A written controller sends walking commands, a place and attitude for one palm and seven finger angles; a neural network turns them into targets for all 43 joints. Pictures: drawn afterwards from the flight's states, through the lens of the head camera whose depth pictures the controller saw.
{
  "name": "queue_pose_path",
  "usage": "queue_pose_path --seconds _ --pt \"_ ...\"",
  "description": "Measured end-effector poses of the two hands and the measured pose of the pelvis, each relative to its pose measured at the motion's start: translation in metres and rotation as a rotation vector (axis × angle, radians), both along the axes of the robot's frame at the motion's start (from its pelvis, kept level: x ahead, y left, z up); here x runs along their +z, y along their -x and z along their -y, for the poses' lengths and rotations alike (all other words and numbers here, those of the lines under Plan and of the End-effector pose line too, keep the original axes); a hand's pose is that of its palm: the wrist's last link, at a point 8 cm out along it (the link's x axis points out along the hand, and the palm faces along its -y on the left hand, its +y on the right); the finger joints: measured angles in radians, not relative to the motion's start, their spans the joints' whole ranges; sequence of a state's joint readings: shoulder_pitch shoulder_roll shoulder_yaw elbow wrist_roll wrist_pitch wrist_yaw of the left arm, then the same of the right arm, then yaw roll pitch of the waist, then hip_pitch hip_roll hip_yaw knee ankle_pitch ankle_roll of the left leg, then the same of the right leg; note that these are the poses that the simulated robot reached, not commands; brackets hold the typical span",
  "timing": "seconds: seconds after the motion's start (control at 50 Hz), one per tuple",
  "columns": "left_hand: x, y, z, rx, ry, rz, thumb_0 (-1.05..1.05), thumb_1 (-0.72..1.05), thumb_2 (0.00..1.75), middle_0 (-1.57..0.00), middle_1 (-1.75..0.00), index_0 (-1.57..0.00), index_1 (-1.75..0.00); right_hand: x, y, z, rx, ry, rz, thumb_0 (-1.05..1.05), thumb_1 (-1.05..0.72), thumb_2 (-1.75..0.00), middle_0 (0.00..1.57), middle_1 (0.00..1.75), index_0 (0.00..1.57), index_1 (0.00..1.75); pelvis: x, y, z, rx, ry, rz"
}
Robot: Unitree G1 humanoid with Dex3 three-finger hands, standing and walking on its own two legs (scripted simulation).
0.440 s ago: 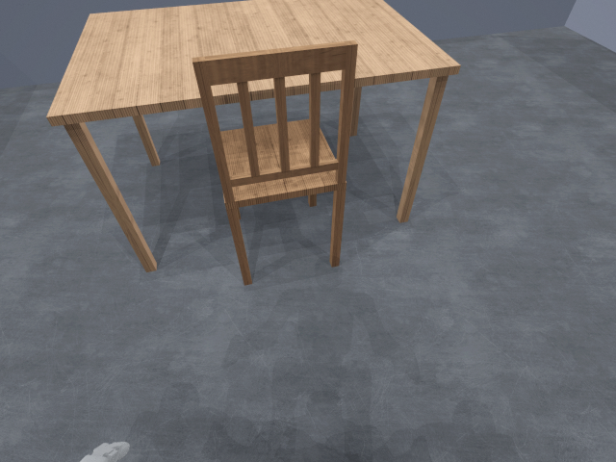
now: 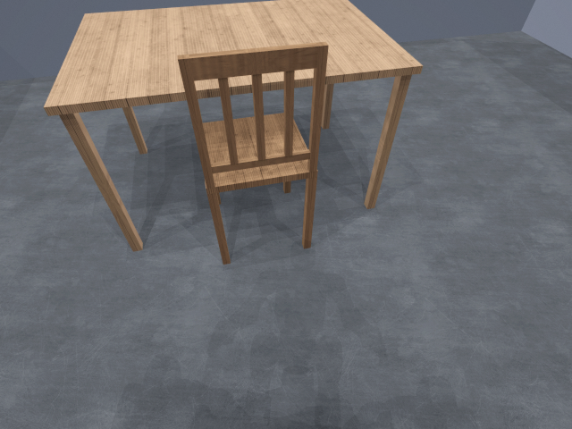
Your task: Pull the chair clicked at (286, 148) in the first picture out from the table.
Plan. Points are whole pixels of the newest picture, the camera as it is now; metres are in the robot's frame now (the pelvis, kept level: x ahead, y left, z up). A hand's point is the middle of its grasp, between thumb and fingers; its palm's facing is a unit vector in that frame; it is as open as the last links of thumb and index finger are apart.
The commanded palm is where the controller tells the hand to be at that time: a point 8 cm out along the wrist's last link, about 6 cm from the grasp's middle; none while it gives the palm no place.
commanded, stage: stand and wait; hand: left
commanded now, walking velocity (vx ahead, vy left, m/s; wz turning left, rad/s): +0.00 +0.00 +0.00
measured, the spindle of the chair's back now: (259, 119) +0.95 +0.14 -0.09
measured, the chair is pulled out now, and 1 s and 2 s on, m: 0.00 0.00 0.00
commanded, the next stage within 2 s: look at it before walking up in 0.38 s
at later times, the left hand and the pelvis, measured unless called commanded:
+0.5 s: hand out of the picture +0.07 +0.24 -0.15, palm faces -0.02 -0.94 -0.34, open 7.4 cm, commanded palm none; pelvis -0.01 +0.00 +0.00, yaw +0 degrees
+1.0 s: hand out of the picture +0.06 +0.25 -0.15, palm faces -0.02 -0.94 -0.33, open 7.4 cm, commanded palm none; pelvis -0.01 +0.00 +0.00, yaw +0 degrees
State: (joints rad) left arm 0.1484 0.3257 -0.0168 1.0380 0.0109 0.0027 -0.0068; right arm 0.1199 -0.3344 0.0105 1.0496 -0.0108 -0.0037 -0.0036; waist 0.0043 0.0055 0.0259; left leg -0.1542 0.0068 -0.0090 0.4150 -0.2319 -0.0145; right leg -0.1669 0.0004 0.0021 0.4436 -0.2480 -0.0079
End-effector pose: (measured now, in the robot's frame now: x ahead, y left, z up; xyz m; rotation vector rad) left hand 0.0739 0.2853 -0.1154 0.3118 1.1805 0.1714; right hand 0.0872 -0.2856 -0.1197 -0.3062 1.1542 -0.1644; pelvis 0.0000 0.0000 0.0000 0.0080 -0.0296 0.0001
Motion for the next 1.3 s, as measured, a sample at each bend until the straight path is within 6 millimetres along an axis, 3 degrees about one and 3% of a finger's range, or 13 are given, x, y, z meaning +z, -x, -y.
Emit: queue_pose_path --seconds 0.14,0.28,0.58,1.06,1.3 --pt "-0.001 0.015 -0.002 0.015 -0.006 -0.041 0.00 0.90 0.89 -0.21 -0.30 -0.21 -0.30 -0.003 0.024 0.006 -0.022 0.006 -0.067 0.01 -0.90 -0.90 0.20 0.30 0.20 0.30 0.001 0.003 0.002 0.001 0.002 0.001" --pt "0.000 0.017 -0.004 0.017 -0.011 -0.045 0.00 0.90 0.89 -0.21 -0.30 -0.21 -0.30 -0.005 0.035 0.006 -0.035 0.002 -0.087 0.01 -0.90 -0.90 0.20 0.30 0.20 0.30 0.002 0.005 0.002 0.000 0.003 0.002" --pt "0.004 0.006 -0.003 0.005 -0.010 0.000 0.00 0.90 0.89 -0.21 -0.30 -0.21 -0.30 -0.002 0.027 0.001 -0.031 -0.008 -0.043 0.01 -0.90 -0.90 0.20 0.30 0.20 0.30 0.003 0.009 0.000 -0.005 0.001 0.007" --pt "0.001 0.021 -0.005 0.023 -0.007 -0.040 0.00 0.90 0.89 -0.21 -0.30 -0.21 -0.30 0.000 0.032 0.004 -0.029 0.004 -0.069 0.01 -0.90 -0.90 0.20 0.30 0.20 0.30 0.004 0.008 0.001 0.000 0.004 0.005" --pt "-0.007 0.021 0.002 0.005 0.003 -0.069 0.00 0.90 0.89 -0.21 -0.30 -0.21 -0.30 -0.005 0.036 -0.005 -0.079 -0.010 -0.034 0.01 -0.90 -0.90 0.20 0.30 0.20 0.30 0.000 0.012 -0.001 -0.060 0.002 0.000"
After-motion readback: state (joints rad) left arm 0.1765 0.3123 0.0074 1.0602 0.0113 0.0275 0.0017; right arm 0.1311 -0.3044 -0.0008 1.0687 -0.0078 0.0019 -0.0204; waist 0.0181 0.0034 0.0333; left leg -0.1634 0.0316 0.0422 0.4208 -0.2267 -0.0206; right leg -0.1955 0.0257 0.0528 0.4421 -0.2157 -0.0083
